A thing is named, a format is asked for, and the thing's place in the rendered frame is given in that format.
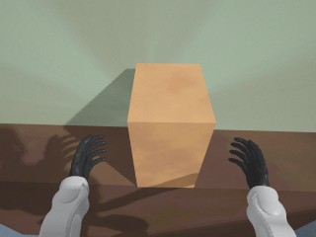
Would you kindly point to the left robot forearm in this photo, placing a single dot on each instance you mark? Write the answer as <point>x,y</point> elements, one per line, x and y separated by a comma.
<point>68,207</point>

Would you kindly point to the pedestal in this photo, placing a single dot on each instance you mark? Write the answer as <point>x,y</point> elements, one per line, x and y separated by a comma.
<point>36,158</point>

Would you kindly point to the robot right hand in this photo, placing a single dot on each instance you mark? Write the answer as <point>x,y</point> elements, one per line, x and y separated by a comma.
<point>254,165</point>

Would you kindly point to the carton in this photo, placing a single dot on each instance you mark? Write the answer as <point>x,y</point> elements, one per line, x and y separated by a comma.
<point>170,123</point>

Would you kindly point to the right robot forearm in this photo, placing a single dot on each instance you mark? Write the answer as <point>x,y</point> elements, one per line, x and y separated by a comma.
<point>267,214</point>

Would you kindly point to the robot left hand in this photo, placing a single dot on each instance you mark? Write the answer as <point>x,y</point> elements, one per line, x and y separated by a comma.
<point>82,163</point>

